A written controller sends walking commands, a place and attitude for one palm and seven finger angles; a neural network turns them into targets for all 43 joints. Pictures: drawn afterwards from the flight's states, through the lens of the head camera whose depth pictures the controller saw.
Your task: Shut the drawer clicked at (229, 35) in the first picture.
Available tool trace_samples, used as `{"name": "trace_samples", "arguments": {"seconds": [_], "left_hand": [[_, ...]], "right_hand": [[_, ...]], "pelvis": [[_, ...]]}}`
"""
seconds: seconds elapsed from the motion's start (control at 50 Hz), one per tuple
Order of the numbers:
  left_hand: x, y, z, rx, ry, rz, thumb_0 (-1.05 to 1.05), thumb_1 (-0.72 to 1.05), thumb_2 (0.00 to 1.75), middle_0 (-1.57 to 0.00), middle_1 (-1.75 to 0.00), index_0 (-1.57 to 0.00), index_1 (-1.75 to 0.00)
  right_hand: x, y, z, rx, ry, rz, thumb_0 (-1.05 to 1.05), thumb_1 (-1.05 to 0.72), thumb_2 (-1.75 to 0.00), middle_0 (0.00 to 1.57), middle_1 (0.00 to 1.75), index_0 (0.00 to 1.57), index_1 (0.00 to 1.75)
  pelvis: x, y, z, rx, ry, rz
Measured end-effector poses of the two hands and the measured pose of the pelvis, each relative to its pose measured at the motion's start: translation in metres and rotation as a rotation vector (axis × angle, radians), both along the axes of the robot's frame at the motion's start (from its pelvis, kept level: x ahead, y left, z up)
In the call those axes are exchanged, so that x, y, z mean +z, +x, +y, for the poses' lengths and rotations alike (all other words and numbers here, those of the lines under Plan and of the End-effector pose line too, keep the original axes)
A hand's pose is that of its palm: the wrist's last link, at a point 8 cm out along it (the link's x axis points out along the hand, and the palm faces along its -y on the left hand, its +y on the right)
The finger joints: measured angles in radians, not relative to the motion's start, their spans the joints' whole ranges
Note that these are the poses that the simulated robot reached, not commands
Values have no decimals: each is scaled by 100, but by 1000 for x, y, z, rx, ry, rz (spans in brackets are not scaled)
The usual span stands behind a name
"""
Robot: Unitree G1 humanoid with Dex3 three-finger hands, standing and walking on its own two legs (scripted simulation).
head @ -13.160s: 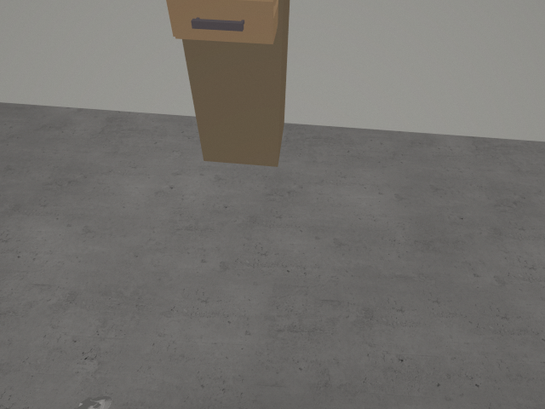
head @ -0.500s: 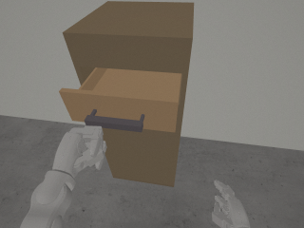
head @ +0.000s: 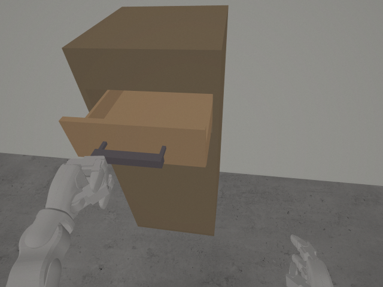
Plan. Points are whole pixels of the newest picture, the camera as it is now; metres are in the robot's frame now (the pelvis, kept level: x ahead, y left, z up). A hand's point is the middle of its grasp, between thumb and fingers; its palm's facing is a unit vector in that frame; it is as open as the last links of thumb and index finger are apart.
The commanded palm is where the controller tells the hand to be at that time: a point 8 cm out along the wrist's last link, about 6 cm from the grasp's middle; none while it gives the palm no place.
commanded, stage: bring the fist close to the handle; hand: left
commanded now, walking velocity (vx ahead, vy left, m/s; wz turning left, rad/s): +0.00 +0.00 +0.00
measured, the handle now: (130, 152) +0.43 +0.21 +0.05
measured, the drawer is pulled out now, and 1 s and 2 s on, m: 0.16 0.16 0.14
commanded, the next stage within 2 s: push the drawer shut in 1.38 s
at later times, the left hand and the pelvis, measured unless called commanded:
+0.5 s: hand (120, 187) +0.28 +0.17 +0.10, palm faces -0.07 -1.00 -0.04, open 3.3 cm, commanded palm +0.26 +0.23 +0.10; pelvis +0.01 +0.02 +0.00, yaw -1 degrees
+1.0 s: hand (136, 186) +0.32 +0.16 +0.05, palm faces -0.07 -1.00 -0.04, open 3.3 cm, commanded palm +0.30 +0.22 +0.05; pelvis -0.01 +0.03 -0.02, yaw -1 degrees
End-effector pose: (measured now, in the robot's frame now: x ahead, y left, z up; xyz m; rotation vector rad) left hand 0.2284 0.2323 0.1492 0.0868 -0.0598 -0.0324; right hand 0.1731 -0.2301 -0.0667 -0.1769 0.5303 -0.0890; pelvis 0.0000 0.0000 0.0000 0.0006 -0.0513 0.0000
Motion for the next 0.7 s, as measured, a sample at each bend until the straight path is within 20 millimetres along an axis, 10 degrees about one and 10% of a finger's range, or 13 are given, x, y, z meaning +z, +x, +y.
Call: {"name": "trace_samples", "arguments": {"seconds": [0.7], "left_hand": [[-74,51,1,-24,-51,98,2,90,90,-140,-160,-140,-160]], "right_hand": [[-21,-30,27,-37,4,139,2,-90,-90,20,30,20,30]], "pelvis": [[-7,4,28,-25,2,88]]}}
